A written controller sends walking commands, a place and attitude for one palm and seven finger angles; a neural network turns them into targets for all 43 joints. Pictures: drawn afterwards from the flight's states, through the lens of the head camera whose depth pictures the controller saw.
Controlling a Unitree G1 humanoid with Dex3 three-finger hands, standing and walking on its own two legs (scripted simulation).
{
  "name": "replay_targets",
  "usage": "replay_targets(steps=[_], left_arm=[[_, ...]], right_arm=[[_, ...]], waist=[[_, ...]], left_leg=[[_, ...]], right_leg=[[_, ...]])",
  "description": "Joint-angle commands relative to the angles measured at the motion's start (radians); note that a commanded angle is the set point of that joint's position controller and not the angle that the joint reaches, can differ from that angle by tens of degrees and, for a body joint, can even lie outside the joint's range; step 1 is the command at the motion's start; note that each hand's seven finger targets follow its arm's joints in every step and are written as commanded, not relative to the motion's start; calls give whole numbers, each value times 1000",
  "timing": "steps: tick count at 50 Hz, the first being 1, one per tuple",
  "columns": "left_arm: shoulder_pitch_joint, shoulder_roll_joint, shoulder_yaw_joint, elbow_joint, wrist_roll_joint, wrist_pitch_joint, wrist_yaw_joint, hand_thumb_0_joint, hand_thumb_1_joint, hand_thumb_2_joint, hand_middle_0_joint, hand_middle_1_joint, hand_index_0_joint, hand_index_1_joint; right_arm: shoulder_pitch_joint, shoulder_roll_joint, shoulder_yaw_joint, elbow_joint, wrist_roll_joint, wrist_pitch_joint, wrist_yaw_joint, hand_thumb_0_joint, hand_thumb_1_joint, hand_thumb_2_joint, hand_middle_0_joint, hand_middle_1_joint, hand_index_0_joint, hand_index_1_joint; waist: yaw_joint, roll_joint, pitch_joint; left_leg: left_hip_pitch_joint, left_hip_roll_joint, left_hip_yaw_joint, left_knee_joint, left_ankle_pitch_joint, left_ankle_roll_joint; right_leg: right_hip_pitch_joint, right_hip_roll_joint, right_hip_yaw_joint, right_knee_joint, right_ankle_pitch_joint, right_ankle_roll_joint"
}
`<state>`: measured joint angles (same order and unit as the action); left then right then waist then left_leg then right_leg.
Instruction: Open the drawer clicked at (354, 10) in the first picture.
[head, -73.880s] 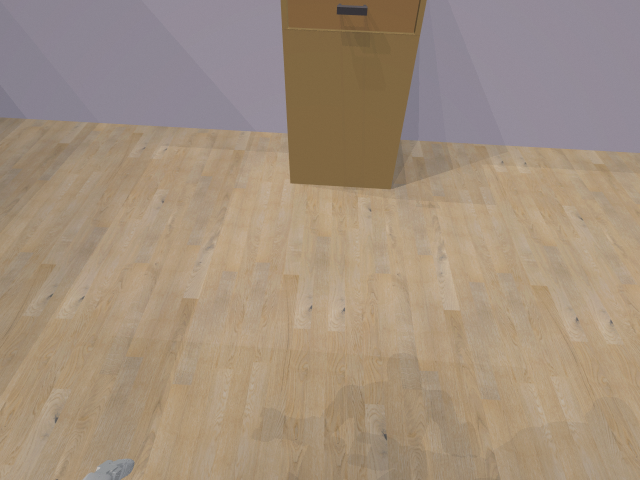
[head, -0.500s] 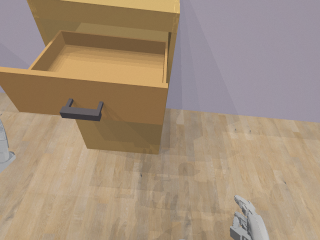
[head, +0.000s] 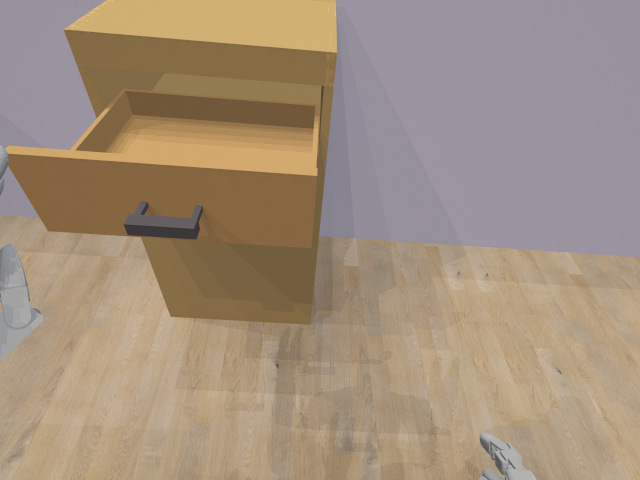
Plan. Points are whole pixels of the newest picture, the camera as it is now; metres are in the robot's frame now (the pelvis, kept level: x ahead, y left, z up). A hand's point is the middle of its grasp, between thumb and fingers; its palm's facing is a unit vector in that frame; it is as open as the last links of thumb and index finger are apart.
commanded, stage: stop stepping back and stand still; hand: left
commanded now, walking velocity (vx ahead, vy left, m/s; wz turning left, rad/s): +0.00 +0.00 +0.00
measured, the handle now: (166, 217) +0.48 +0.26 +0.05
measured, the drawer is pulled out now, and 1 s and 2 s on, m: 0.30 0.30 0.30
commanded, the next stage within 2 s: let the arm hang, fingers relaxed in 0.08 s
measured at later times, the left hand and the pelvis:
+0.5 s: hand out of the picture +0.04 +0.17 -0.17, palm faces +0.05 -0.98 -0.18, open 6.8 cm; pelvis -0.02 -0.01 +0.00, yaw +1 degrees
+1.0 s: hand out of the picture -0.04 +0.18 -0.16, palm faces +0.00 -0.97 -0.22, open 7.4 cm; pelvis -0.03 +0.00 +0.01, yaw +0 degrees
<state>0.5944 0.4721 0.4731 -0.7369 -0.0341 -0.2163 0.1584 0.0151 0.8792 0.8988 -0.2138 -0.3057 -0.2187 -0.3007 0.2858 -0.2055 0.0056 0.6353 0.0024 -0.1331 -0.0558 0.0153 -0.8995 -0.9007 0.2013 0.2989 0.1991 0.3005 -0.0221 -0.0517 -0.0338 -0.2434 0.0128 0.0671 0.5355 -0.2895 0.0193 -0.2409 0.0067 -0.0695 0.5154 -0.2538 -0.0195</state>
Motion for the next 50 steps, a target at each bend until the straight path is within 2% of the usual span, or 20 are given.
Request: replay_targets(steps=[1, 4, 8, 9, 10, 11, 12, 14, 16, 18, 19, 20, 21, 22, 25, 28, 32, 39, 44, 50], left_arm=[[-142, 117, 100, -59, -13, -68, 21, 0, 900, 900, -200, -300, -200, -300], [-133, 114, 93, -9, -22, -56, 15, 0, 900, 900, -200, -300, -200, -300], [-115, 99, 68, -62, -20, -48, 6, 0, 900, 900, -200, -300, -200, -300], [-119, -112, -354, 805, 96, 121, -125, 0, 900, 900, -200, -300, -200, -300], [-91, -165, -345, 834, 84, 204, -149, 0, 900, 900, -200, -300, -200, -300], [-87, -200, -359, 830, 82, 223, -153, 0, 900, 900, -200, -300, -200, -300], [-137, -208, -370, 850, 77, 226, -153, 0, 900, 900, -200, -300, -200, -300], [-203, -173, -377, 933, 75, 227, -154, 0, 900, 900, -200, -300, -200, -300], [-209, -138, -382, 1070, 80, 226, -148, 0, 900, 900, -200, -300, -200, -300], [-226, -75, -387, 1205, 77, 224, -145, 0, 900, 900, -200, -300, -200, -300], [-250, -70, -398, 1271, 70, 223, -143, 0, 900, 900, -200, -300, -200, -300], [-274, -74, -407, 1324, 66, 221, -141, 0, 900, 900, -200, -300, -200, -300], [-296, -75, -416, 1368, 61, 220, -139, 0, 900, 900, -200, -300, -200, -300], [-305, -89, -425, 1415, 55, 219, -138, 0, 900, 900, -200, -300, -200, -300], [-262, -161, -417, 1525, 50, 222, -133, 0, 900, 900, -200, -300, -200, -300], [-245, -156, -434, 1617, 47, 222, -135, 0, 900, 900, -200, -300, -200, -300], [-239, -166, -446, 1704, 43, 217, -134, 0, 900, 900, -200, -300, -200, -300], [-225, -181, -461, 1802, 44, 217, -127, 0, 900, 900, -200, -300, -200, -300], [-217, -190, -461, 1827, 45, 218, -123, 0, 900, 900, -200, -300, -200, -300], [-224, -196, -454, 1832, 46, 212, -121, 0, 900, 900, -200, -300, -200, -300]], right_arm=[[-141, -137, -50, -136, 14, -54, -3, 0, -900, -900, 200, 300, 200, 300], [-143, -122, -48, -136, 20, -27, 5, 0, -900, -900, 200, 300, 200, 300], [-171, -116, -38, -161, 18, -11, 9, 0, -900, -900, 200, 300, 200, 300], [-137, -251, -93, 111, 5, -59, 76, 0, -900, -900, 200, 300, 200, 300], [-59, -174, -80, 105, -2, 5, 74, 0, -900, -900, 200, 300, 200, 300], [-55, -167, -75, 93, -4, 22, 65, 0, -900, -900, 200, 300, 200, 300], [-69, -161, -63, 87, -10, 41, 60, 0, -900, -900, 200, 300, 200, 300], [-98, -166, -47, 70, -22, 66, 56, 0, -900, -900, 200, 300, 200, 300], [-123, -142, -38, 70, -22, 80, 50, 0, -900, -900, 200, 300, 200, 300], [-95, -125, -37, 98, -17, 112, 45, 0, -900, -900, 200, 300, 200, 300], [-87, -120, -40, 121, -18, 125, 45, 0, -900, -900, 200, 300, 200, 300], [-71, -114, -40, 148, -19, 131, 45, 0, -900, -900, 200, 300, 200, 300], [-51, -107, -37, 173, -18, 136, 47, 0, -900, -900, 200, 300, 200, 300], [-35, -90, -28, 199, -17, 136, 46, 0, -900, -900, 200, 300, 200, 300], [-40, -82, -29, 242, -24, 138, 37, 0, -900, -900, 200, 300, 200, 300], [-1, -84, -30, 284, -18, 146, 33, 0, -900, -900, 200, 300, 200, 300], [58, -79, -32, 337, -13, 144, 28, 0, -900, -900, 200, 300, 200, 300], [107, -59, -27, 412, -11, 144, 25, 0, -900, -900, 200, 300, 200, 300], [113, -46, -26, 438, -13, 147, 26, 0, -900, -900, 200, 300, 200, 300], [120, -19, -26, 457, -14, 144, 27, 0, -900, -900, 200, 300, 200, 300]], waist=[[-16, 97, -7], [-18, 1, -22], [-9, 26, -7], [-54, 88, 23], [-22, 117, -40], [-16, 135, -49], [-6, 123, -57], [14, 29, -29], [40, -152, -39], [24, -246, -18], [18, -205, 10], [6, -110, 22], [-2, 20, 30], [-8, 89, 30], [21, 274, 55], [26, 215, 45], [19, 132, 40], [13, 33, 141], [13, 35, 183], [11, 44, 153]], left_leg=[[-85, 87, -99, -89, 60, 17], [-33, 55, -56, -11, 14, 13], [8, 65, -68, -91, 77, 15], [-36, 96, -118, 71, 286, 18], [-31, 120, -132, -18, 331, 28], [-17, 149, -145, -46, 410, 49], [-65, 187, -214, -74, 394, 81], [-100, 203, -245, -81, 450, 109], [-129, 96, -143, 3, 344, 44], [-100, -9, -67, 79, 33, 2], [-89, -14, -66, 87, -80, -2], [-51, -5, -68, 63, -71, -4], [12, 8, -67, 11, 31, -5], [41, 28, -87, -35, 118, -2], [-17, 82, -157, -147, 83, 22], [-38, 90, -164, -187, -19, 24], [4, 101, -167, -218, -22, 28], [8, 98, -147, -240, -11, 29], [-2, 90, -141, -248, -45, 29], [25, 73, -116, -222, 4, 26]], right_leg=[[80, -108, 168, -117, 192, -32], [26, -166, 250, -221, 86, -45], [15, -139, 189, -218, 100, -28], [-128, -153, 83, 49, 286, -19], [-108, -88, 77, 98, 226, 4], [-107, -60, 54, 141, 183, 20], [-120, -45, 51, 188, 29, 23], [-86, -38, 76, 182, -46, 23], [55, -99, 137, 23, 297, -1], [64, -215, 247, -87, 467, -60], [48, -226, 259, -109, 441, -83], [17, -218, 257, -122, 368, -90], [-21, -196, 237, -127, 286, -84], [-29, -164, 205, -122, 207, -65], [21, -90, 143, -144, 27, -36], [76, -84, 128, -178, 5, -35], [67, -86, 122, -194, -6, -39], [9, -93, 126, -218, -38, -35], [-29, -91, 133, -226, -92, -32], [-27, -100, 145, -237, -91, -31]])
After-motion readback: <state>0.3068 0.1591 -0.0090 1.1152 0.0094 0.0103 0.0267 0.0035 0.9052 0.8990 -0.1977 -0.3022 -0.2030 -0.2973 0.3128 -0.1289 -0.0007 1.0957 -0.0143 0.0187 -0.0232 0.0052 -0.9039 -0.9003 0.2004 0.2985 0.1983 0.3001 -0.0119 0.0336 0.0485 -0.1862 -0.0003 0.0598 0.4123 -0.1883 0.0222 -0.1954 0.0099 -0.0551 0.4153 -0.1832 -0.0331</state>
